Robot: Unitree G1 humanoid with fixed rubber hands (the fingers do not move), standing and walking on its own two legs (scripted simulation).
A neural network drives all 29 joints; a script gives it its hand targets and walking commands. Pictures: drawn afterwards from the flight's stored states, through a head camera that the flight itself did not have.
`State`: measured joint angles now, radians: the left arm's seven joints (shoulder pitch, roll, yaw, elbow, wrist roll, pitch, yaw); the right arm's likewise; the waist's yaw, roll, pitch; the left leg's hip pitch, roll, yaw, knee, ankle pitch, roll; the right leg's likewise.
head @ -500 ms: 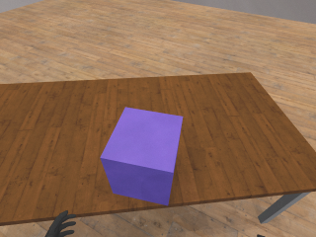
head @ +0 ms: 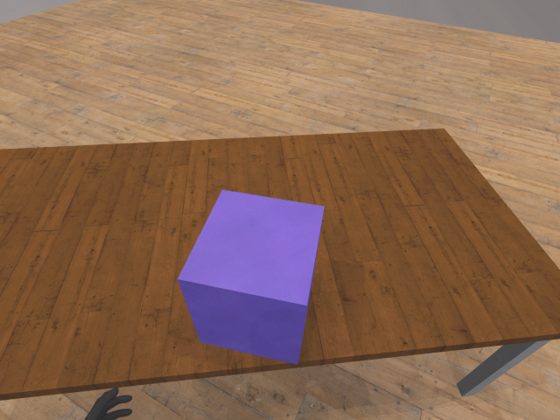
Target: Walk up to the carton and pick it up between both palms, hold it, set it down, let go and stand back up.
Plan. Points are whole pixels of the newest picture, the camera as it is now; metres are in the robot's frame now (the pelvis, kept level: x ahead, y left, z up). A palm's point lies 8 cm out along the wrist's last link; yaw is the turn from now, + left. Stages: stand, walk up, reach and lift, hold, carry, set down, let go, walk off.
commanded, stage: stand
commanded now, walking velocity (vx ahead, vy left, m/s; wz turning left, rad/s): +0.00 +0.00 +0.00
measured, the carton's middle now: (260, 277) +0.42 +0.02 -0.09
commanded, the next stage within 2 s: none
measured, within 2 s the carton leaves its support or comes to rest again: neither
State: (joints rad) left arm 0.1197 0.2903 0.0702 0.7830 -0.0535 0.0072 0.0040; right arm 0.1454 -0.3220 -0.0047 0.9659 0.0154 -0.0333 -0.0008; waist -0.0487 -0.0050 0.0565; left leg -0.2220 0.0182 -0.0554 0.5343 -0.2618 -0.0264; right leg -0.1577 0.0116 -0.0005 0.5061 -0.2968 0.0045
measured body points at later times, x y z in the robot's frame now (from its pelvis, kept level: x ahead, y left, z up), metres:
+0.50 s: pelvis +0.00 +0.00 +0.00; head +0.00 +0.01 +0.45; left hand +0.16 +0.27 -0.11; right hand +0.09 -0.29 -0.12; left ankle +0.02 +0.14 -0.74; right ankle -0.01 -0.12 -0.73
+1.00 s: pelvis -0.01 +0.00 +0.00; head -0.01 +0.01 +0.45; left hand +0.14 +0.27 -0.11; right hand +0.08 -0.29 -0.12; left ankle +0.02 +0.14 -0.74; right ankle -0.01 -0.12 -0.74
